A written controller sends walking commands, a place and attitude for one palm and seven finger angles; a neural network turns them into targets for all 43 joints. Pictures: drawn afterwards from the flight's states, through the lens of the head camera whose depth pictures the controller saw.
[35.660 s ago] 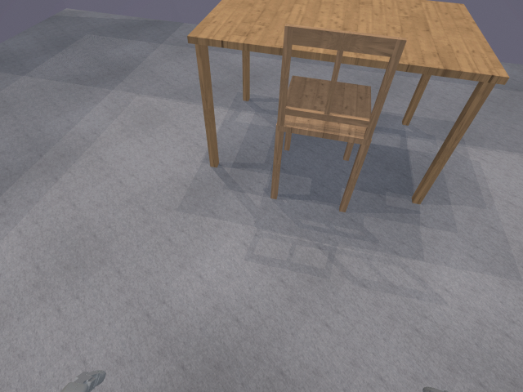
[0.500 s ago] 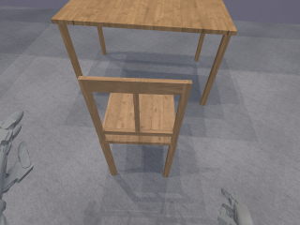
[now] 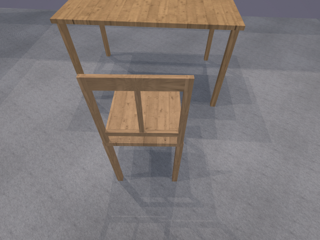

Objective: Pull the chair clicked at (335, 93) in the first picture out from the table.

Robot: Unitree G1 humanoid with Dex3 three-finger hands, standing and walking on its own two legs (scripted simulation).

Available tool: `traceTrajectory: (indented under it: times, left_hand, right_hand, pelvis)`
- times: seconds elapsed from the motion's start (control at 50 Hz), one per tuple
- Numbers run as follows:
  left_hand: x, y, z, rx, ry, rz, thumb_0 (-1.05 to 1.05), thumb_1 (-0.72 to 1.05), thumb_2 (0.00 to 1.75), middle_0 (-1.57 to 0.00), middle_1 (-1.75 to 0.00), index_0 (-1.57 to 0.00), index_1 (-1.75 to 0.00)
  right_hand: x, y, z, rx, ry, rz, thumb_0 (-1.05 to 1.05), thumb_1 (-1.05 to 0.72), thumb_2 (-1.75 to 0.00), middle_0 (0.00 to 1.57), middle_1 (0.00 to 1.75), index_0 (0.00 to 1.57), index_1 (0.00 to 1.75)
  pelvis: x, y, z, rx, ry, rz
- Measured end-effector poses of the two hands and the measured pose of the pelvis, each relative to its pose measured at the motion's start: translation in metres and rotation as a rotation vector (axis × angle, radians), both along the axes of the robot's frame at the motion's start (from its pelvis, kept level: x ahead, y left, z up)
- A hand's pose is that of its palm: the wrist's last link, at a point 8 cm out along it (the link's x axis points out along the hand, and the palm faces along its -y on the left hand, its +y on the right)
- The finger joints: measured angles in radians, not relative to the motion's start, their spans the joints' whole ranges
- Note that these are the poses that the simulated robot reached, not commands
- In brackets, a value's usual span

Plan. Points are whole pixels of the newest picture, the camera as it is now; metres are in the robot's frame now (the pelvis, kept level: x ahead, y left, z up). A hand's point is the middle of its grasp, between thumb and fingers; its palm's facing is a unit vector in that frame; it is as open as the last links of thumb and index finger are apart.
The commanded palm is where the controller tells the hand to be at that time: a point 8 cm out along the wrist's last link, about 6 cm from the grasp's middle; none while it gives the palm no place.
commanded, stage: let the arm hang, fingers relaxed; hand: left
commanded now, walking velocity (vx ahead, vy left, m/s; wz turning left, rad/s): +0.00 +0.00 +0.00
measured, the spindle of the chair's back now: (139, 112) +0.58 +0.11 -0.10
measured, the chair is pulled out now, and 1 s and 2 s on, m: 0.57 0.57 0.57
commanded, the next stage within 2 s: look to check the result in 0.56 s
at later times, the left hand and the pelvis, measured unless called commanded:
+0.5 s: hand out of the picture +0.01 +0.16 -0.17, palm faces +0.02 -0.98 -0.17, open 7.3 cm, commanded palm none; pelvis +0.01 +0.00 +0.00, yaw +0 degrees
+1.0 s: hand out of the picture +0.02 +0.17 -0.17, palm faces +0.02 -0.98 -0.19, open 7.3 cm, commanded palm none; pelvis +0.02 +0.00 +0.00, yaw +0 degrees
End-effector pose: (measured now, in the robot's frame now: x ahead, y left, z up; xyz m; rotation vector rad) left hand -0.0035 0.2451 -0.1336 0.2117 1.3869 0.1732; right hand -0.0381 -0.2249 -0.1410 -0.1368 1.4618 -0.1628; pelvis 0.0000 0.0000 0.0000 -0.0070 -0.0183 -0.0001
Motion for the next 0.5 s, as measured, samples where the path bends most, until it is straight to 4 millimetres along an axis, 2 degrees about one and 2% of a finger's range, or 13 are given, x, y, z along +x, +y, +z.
traceTrajectory:
  times: [0.12,0.3,0.5]
  left_hand:
    - [-0.011,-0.006,0.0,0.0,0.038,0.017,0.0,0.92,0.9,-0.2,-0.3,-0.2,-0.3]
    - [0.005,-0.035,-0.01,-0.075,0.007,0.016,0.0,0.91,0.9,-0.2,-0.3,-0.2,-0.3]
    - [0.01,-0.032,-0.011,-0.077,0.007,0.024,0.01,0.93,0.9,-0.2,-0.3,-0.2,-0.3]
  right_hand:
    - [-0.008,0.01,-0.004,0.034,0.022,-0.011,0.01,-0.91,-0.9,0.2,0.3,0.2,0.3]
    - [0.009,0.023,-0.005,0.048,-0.013,-0.019,0.01,-0.91,-0.9,0.2,0.3,0.2,0.3]
    - [0.027,0.026,-0.003,0.038,-0.042,-0.013,0.01,-0.92,-0.9,0.2,0.3,0.2,0.3]
  pelvis:
    - [0.002,-0.002,0.0,0.002,0.006,-0.002]
    - [0.008,-0.002,0.001,0.004,0.002,-0.006]
    - [0.012,0.001,0.001,0.003,-0.002,-0.005]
